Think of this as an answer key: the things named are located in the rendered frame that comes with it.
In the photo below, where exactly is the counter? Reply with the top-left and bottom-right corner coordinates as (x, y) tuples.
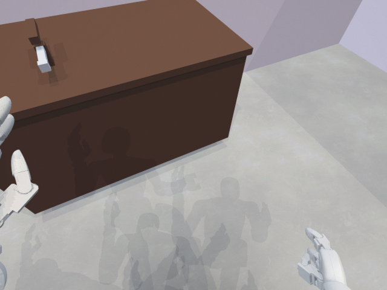
(0, 0), (253, 214)

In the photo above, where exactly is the right robot hand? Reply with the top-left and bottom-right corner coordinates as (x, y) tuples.
(298, 228), (347, 290)

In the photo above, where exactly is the tap lever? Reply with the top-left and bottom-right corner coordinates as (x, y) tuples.
(36, 46), (51, 73)

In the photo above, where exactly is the left robot hand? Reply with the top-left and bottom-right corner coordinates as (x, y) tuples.
(0, 96), (39, 228)

